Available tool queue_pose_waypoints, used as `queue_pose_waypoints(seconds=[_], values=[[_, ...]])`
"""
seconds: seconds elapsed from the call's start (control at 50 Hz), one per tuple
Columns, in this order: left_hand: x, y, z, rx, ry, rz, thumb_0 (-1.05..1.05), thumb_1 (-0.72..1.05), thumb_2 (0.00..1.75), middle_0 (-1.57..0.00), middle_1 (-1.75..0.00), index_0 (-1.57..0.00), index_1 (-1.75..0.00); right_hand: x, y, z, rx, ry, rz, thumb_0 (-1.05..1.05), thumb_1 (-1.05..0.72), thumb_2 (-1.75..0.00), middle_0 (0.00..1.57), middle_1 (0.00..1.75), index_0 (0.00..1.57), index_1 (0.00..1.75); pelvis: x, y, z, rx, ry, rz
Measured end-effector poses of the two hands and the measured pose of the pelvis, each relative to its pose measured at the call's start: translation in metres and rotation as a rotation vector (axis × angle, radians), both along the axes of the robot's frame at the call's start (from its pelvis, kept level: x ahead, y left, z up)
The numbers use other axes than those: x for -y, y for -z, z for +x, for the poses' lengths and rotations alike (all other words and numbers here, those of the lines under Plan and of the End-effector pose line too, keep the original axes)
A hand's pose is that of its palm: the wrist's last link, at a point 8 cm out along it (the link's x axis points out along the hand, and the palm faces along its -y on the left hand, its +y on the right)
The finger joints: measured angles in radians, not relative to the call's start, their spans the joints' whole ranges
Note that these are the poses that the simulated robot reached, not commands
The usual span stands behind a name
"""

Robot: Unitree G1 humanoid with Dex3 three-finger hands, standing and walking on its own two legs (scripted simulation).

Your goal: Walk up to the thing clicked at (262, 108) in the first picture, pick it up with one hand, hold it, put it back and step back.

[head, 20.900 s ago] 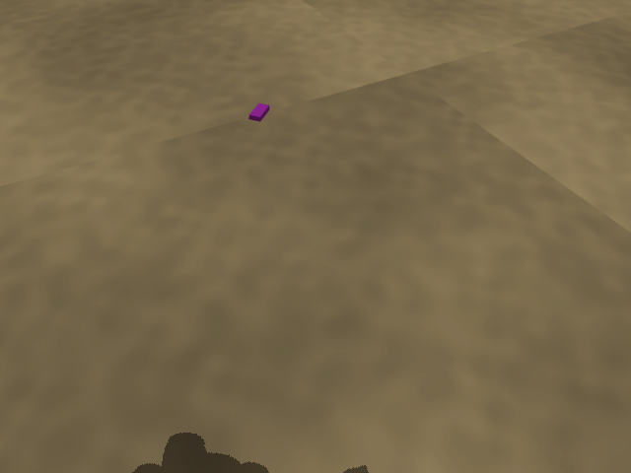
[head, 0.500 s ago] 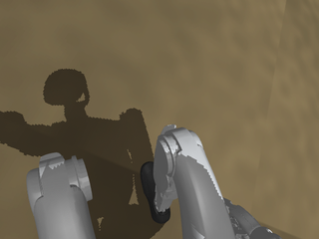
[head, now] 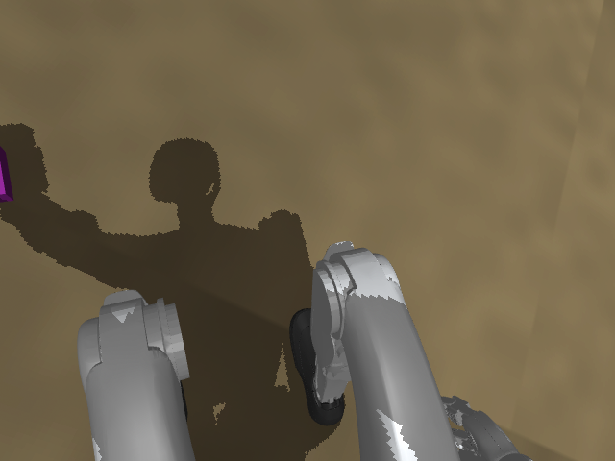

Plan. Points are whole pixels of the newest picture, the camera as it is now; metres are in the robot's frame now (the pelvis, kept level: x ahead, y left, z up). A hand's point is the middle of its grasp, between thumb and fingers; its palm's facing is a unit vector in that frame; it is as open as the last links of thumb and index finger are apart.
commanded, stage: lift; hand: left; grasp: from above
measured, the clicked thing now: out of the picture +0.47 +0.36 -0.20
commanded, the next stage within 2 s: hold in 1.64 s
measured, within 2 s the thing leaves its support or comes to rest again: neither
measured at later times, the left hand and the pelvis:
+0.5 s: hand out of the picture +0.41 +0.36 -0.05, palm faces -0.46 -0.10 -0.88, open 9.1 cm; pelvis +0.00 +0.01 +0.07, yaw +3 degrees
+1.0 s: hand out of the picture +0.34 +0.29 +0.17, palm faces -0.44 -0.15 -0.89, open 9.1 cm; pelvis +0.01 +0.00 +0.25, yaw +7 degrees
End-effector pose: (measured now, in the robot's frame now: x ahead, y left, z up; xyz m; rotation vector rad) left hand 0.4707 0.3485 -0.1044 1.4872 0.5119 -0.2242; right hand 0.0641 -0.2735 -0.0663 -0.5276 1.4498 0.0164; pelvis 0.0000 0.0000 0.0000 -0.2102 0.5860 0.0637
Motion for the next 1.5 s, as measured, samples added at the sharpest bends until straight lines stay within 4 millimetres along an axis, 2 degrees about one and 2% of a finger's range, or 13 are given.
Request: queue_pose_waypoints(seconds=[0.14,0.26,0.4,0.52,0.64,0.78,0.92,1.02,1.18,1.36,1.5], values=[[-0.002,-0.017,-0.008,-0.024,-0.033,-0.004,0.02,0.14,0.24,-0.84,-0.30,-0.88,-0.27,0.000,-0.007,-0.009,-0.006,0.054,-0.007,0.00,-0.90,-0.90,0.20,0.30,0.20,0.30,-0.001,-0.011,-0.002,-0.018,-0.005,0.009],[-0.002,-0.040,-0.023,-0.051,-0.018,-0.011,0.02,0.16,0.22,-0.83,-0.30,-0.87,-0.27,-0.004,-0.016,-0.005,0.010,0.085,0.004,0.00,-0.90,-0.90,0.20,0.30,0.20,0.30,-0.003,-0.028,-0.001,-0.030,-0.014,0.017],[-0.008,-0.080,-0.039,-0.016,-0.009,-0.018,0.02,0.16,0.22,-0.84,-0.29,-0.88,-0.27,-0.007,-0.031,0.016,0.072,0.093,0.009,0.00,-0.90,-0.90,0.20,0.30,0.20,0.30,-0.006,-0.050,-0.002,-0.035,-0.025,0.025],[-0.010,-0.119,-0.057,-0.022,-0.014,-0.006,0.02,0.16,0.23,-0.83,-0.29,-0.88,-0.26,-0.013,-0.053,0.042,0.147,0.090,0.033,0.00,-0.89,-0.89,0.20,0.30,0.20,0.30,-0.007,-0.078,-0.001,-0.032,-0.033,0.035],[-0.001,-0.166,-0.075,-0.022,-0.013,-0.032,0.02,0.16,0.23,-0.83,-0.29,-0.87,-0.26,-0.020,-0.083,0.066,0.213,0.082,0.059,0.00,-0.89,-0.89,0.20,0.30,0.20,0.30,-0.005,-0.115,0.001,-0.010,-0.040,0.056],[0.016,-0.234,-0.091,0.010,-0.002,-0.047,0.02,0.16,0.23,-0.83,-0.28,-0.87,-0.25,-0.024,-0.128,0.088,0.292,0.092,0.081,0.00,-0.89,-0.89,0.20,0.30,0.20,0.30,-0.002,-0.164,0.005,0.035,-0.046,0.084],[0.036,-0.303,-0.108,0.025,-0.016,-0.055,0.02,0.17,0.23,-0.82,-0.27,-0.86,-0.25,-0.026,-0.180,0.096,0.358,0.126,0.111,0.00,-0.89,-0.89,0.20,0.30,0.20,0.30,0.001,-0.219,0.010,0.111,-0.048,0.118],[0.052,-0.343,-0.124,0.007,-0.016,-0.059,0.02,0.17,0.22,-0.82,-0.28,-0.86,-0.25,-0.025,-0.217,0.095,0.390,0.153,0.125,0.00,-0.89,-0.89,0.20,0.30,0.20,0.30,0.004,-0.258,0.015,0.168,-0.048,0.141],[0.070,-0.389,-0.135,0.006,-0.018,-0.050,0.02,0.18,0.20,-0.82,-0.30,-0.86,-0.27,-0.019,-0.265,0.091,0.423,0.174,0.122,0.00,-0.89,-0.89,0.20,0.30,0.20,0.30,0.009,-0.306,0.025,0.250,-0.053,0.168],[0.080,-0.431,-0.126,0.020,-0.048,-0.025,0.02,0.19,0.19,-0.80,-0.32,-0.84,-0.30,-0.012,-0.304,0.090,0.435,0.205,0.114,0.00,-0.89,-0.89,0.20,0.30,0.20,0.30,0.010,-0.347,0.038,0.320,-0.051,0.188],[0.085,-0.455,-0.120,0.000,-0.067,-0.037,0.02,0.19,0.20,-0.80,-0.32,-0.84,-0.30,-0.013,-0.328,0.093,0.435,0.223,0.119,0.00,-0.89,-0.89,0.20,0.30,0.20,0.30,0.008,-0.373,0.051,0.358,-0.046,0.200]])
